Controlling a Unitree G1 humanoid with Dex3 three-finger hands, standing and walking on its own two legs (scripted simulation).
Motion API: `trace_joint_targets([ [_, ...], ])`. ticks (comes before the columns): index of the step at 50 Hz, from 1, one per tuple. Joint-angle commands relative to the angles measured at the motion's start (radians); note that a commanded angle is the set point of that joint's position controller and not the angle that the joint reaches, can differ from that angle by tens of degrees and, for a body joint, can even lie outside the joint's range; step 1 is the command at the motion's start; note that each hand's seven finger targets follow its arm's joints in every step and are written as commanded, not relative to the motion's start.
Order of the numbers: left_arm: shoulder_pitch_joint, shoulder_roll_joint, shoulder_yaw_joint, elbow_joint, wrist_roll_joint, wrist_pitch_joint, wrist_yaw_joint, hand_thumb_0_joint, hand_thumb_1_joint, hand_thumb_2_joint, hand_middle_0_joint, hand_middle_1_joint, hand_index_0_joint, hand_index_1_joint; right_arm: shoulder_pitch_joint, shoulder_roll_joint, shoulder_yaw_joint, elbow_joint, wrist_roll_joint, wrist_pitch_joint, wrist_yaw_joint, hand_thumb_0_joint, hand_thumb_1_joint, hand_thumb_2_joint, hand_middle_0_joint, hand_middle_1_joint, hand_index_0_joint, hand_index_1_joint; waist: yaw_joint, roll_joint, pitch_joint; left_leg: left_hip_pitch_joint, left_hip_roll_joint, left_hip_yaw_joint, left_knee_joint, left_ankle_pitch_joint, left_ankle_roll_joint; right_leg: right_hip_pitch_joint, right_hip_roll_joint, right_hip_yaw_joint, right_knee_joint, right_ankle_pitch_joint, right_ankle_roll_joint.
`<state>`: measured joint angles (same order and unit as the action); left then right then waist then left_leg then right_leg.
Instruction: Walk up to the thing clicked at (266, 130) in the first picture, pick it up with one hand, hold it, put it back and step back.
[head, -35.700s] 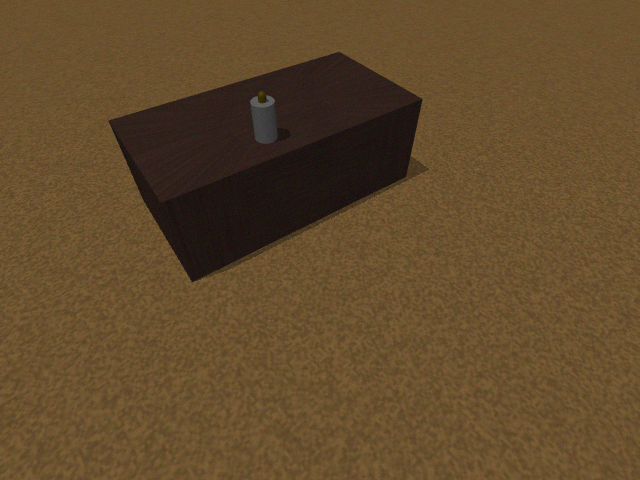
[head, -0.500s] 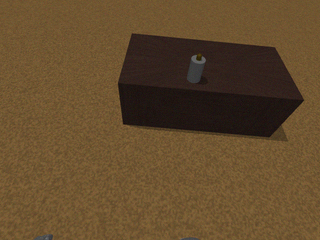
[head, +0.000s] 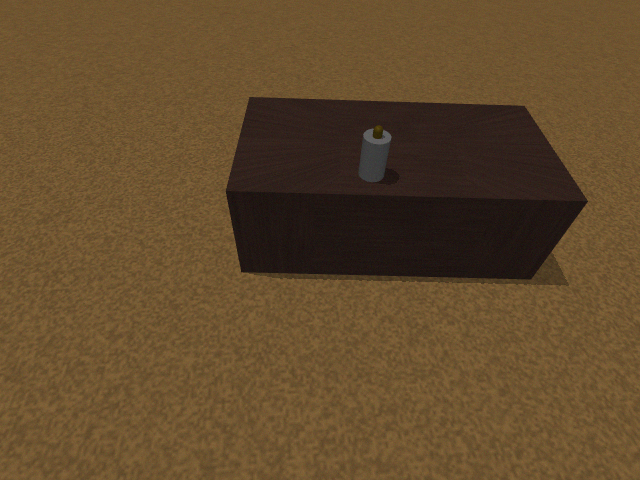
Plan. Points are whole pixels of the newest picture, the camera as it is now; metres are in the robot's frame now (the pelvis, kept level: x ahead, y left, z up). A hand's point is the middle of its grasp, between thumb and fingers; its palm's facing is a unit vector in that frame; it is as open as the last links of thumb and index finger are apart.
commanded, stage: step back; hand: right
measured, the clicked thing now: (374, 151) +1.09 -0.16 -0.26
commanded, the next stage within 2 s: stand in 0.46 s
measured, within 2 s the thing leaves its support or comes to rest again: neither
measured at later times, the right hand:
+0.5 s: hand out of the picture +0.13 -0.25 -0.15, palm faces +0.00 +0.93 -0.37, open 7.3 cm
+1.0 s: hand out of the picture +0.06 -0.25 -0.14, palm faces +0.02 +0.94 -0.33, open 7.3 cm
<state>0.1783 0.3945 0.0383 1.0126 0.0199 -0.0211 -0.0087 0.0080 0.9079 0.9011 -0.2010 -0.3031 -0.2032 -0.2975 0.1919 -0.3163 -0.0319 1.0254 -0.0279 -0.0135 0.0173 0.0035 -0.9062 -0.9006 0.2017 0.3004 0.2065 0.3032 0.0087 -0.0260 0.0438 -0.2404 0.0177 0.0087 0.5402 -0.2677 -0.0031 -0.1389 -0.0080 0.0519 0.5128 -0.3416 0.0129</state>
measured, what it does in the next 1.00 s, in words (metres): stands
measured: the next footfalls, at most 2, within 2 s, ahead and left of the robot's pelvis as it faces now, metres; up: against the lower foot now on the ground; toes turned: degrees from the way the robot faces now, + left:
none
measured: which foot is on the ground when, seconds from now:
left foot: down 0.00-1.00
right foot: down 0.00-1.00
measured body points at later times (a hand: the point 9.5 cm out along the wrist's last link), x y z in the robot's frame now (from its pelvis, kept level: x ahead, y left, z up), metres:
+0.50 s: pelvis +0.02 +0.00 -0.01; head +0.04 +0.01 +0.44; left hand +0.10 +0.31 -0.14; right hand +0.13 -0.30 -0.12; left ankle +0.02 +0.12 -0.73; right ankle -0.04 -0.14 -0.73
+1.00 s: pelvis -0.02 +0.00 +0.01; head -0.02 +0.01 +0.46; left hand +0.06 +0.30 -0.12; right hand +0.06 -0.30 -0.12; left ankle +0.02 +0.12 -0.73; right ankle -0.04 -0.14 -0.73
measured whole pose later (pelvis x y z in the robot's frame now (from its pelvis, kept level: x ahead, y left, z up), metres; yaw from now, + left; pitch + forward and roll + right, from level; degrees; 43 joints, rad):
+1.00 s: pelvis -0.02 +0.00 +0.01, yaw +0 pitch -4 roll +0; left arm 0.10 0.35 0.00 1.12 0.01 -0.02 0.00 0.01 0.91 0.90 -0.20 -0.30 -0.20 -0.30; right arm 0.08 -0.34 -0.02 1.14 -0.01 0.00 0.01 0.00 -0.91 -0.90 0.20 0.30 0.21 0.30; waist -0.02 -0.01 0.06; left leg -0.15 0.01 0.01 0.34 -0.13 0.00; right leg -0.05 -0.02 0.05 0.32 -0.21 0.03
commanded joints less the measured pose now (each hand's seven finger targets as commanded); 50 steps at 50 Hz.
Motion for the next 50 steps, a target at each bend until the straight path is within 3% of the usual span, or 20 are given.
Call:
trace_joint_targets([
  [1, -0.030, 0.225, 0.052, -0.053, -0.005, -0.029, 0.013, 0.000, 0.900, 0.900, -0.200, -0.300, -0.200, -0.300, -0.082, -0.238, -0.055, -0.081, 0.006, -0.041, -0.022, 0.000, -0.900, -0.900, 0.200, 0.300, 0.200, 0.300, 0.011, 0.054, -0.083, -0.010, 0.055, -0.057, -0.038, 0.231, 0.034, 0.067, -0.115, 0.117, -0.079, 0.286, -0.097],
  [8, -0.079, 0.195, 0.036, -0.047, -0.007, -0.020, 0.021, 0.000, 0.900, 0.900, -0.200, -0.300, -0.200, -0.300, -0.101, -0.242, -0.060, -0.056, 0.006, -0.036, -0.024, 0.000, -0.900, -0.900, 0.200, 0.300, 0.200, 0.300, 0.010, 0.037, -0.076, 0.046, 0.110, -0.118, -0.069, 0.286, 0.085, 0.007, -0.067, 0.035, -0.026, 0.267, -0.071],
  [11, -0.068, 0.207, 0.040, -0.034, -0.008, -0.021, 0.025, 0.000, 0.900, 0.900, -0.200, -0.300, -0.200, -0.300, -0.116, -0.236, -0.059, -0.053, 0.008, -0.033, -0.026, 0.000, -0.900, -0.900, 0.200, 0.300, 0.200, 0.300, 0.016, 0.011, -0.075, 0.034, 0.081, -0.073, -0.010, 0.332, 0.072, 0.029, -0.085, 0.059, -0.031, 0.350, -0.079],
  [13, -0.069, 0.224, 0.043, -0.033, -0.007, -0.022, 0.028, 0.000, 0.900, 0.900, -0.200, -0.300, -0.200, -0.300, -0.124, -0.227, -0.058, -0.054, 0.006, -0.029, -0.026, 0.000, -0.900, -0.900, 0.200, 0.300, 0.200, 0.300, 0.013, -0.015, -0.077, 0.013, 0.058, -0.037, 0.027, 0.319, 0.057, 0.047, -0.120, 0.099, -0.044, 0.392, -0.094],
  [16, -0.087, 0.232, 0.046, -0.033, -0.007, -0.018, 0.032, 0.000, 0.900, 0.900, -0.200, -0.300, -0.200, -0.300, -0.141, -0.223, -0.060, -0.050, 0.003, -0.025, -0.026, 0.000, -0.900, -0.900, 0.200, 0.300, 0.200, 0.300, 0.010, -0.016, -0.057, -0.002, 0.047, -0.020, 0.036, 0.278, 0.048, 0.042, -0.138, 0.103, -0.039, 0.409, -0.109],
  [19, -0.094, 0.226, 0.046, -0.038, -0.008, -0.018, 0.034, 0.000, 0.900, 0.900, -0.200, -0.300, -0.200, -0.300, -0.135, -0.231, -0.064, -0.045, 0.004, -0.026, -0.024, 0.000, -0.900, -0.900, 0.200, 0.300, 0.200, 0.300, 0.006, -0.014, -0.088, 0.059, 0.062, -0.035, 0.037, 0.372, 0.071, 0.023, -0.112, 0.059, 0.005, 0.471, -0.088],
  [22, -0.117, 0.211, 0.041, -0.045, -0.009, -0.014, 0.032, 0.000, 0.900, 0.900, -0.200, -0.300, -0.200, -0.300, -0.128, -0.244, -0.068, -0.036, 0.006, -0.024, -0.025, 0.000, -0.900, -0.900, 0.200, 0.300, 0.200, 0.300, -0.004, 0.029, -0.093, 0.124, 0.092, -0.082, 0.003, 0.370, 0.091, -0.053, -0.083, 0.038, 0.038, 0.363, -0.078],
  [23, -0.116, 0.154, 0.015, -0.023, -0.026, -0.008, 0.029, 0.000, 0.900, 0.900, -0.200, -0.300, -0.200, -0.300, -0.165, -0.245, -0.047, -0.041, 0.020, -0.021, -0.026, 0.000, -0.900, -0.900, 0.200, 0.300, 0.200, 0.300, -0.010, 0.082, -0.069, 0.132, 0.113, -0.123, -0.053, 0.485, 0.072, -0.055, -0.092, 0.077, -0.040, 0.444, -0.051],
  [25, -0.102, 0.164, 0.015, -0.022, -0.026, -0.005, 0.030, 0.000, 0.900, 0.900, -0.200, -0.300, -0.200, -0.300, -0.168, -0.259, -0.050, -0.034, 0.022, -0.022, -0.031, 0.000, -0.900, -0.900, 0.200, 0.300, 0.200, 0.300, -0.007, 0.094, -0.126, 0.175, 0.131, -0.122, -0.060, 0.586, 0.068, 0.008, -0.084, 0.050, -0.045, 0.491, -0.037],
  [28, -0.119, 0.173, 0.013, -0.001, -0.020, -0.002, 0.031, 0.000, 0.900, 0.900, -0.200, -0.300, -0.200, -0.300, -0.181, -0.246, -0.038, -0.019, 0.025, -0.016, -0.036, 0.000, -0.900, -0.900, 0.200, 0.300, 0.200, 0.300, -0.012, 0.073, -0.118, 0.192, 0.113, -0.096, -0.092, 0.536, 0.048, 0.035, -0.090, 0.053, -0.091, 0.483, -0.036],
  [33, -0.119, 0.167, 0.005, 0.026, -0.017, -0.008, 0.027, 0.000, 0.900, 0.900, -0.200, -0.300, -0.200, -0.300, -0.188, -0.237, -0.029, 0.000, 0.028, -0.016, -0.032, 0.000, -0.900, -0.900, 0.200, 0.300, 0.200, 0.300, -0.016, 0.038, -0.151, 0.217, 0.113, -0.086, -0.146, 0.468, 0.040, 0.083, -0.100, 0.045, -0.159, 0.457, -0.028],
  [39, -0.135, 0.168, 0.003, 0.047, -0.015, -0.006, 0.021, 0.000, 0.900, 0.900, -0.200, -0.300, -0.200, -0.300, -0.192, -0.235, -0.021, 0.028, 0.026, -0.015, -0.025, 0.000, -0.900, -0.900, 0.200, 0.300, 0.200, 0.300, -0.018, 0.029, -0.069, 0.166, 0.104, -0.094, -0.237, 0.245, 0.027, 0.040, -0.100, 0.054, -0.232, 0.260, -0.022],
  [42, -0.130, 0.161, -0.002, 0.054, -0.012, -0.011, 0.018, 0.000, 0.900, 0.900, -0.200, -0.300, -0.200, -0.300, -0.196, -0.234, -0.022, 0.037, 0.023, -0.015, -0.019, 0.000, -0.900, -0.900, 0.200, 0.300, 0.200, 0.300, -0.014, 0.015, -0.044, 0.155, 0.104, -0.096, -0.248, 0.206, 0.024, 0.027, -0.107, 0.056, -0.254, 0.216, -0.024],
  [45, -0.122, 0.166, 0.001, 0.058, -0.009, -0.012, 0.016, 0.000, 0.900, 0.900, -0.200, -0.300, -0.200, -0.300, -0.187, -0.239, -0.025, 0.046, 0.020, -0.016, -0.016, 0.000, -0.900, -0.900, 0.200, 0.300, 0.200, 0.300, -0.016, 0.030, -0.016, 0.141, 0.099, -0.102, -0.267, 0.094, 0.019, -0.014, -0.104, 0.063, -0.279, 0.124, -0.023],
  [50, -0.115, 0.167, 0.002, 0.055, -0.009, -0.017, 0.014, 0.000, 0.900, 0.900, -0.200, -0.300, -0.200, -0.300, -0.168, -0.235, -0.024, 0.055, 0.019, -0.020, -0.012, 0.000, -0.900, -0.900, 0.200, 0.300, 0.200, 0.300, -0.015, 0.033, -0.034, 0.132, 0.102, -0.110, -0.279, 0.104, 0.019, -0.003, -0.106, 0.063, -0.277, 0.138, -0.025],
])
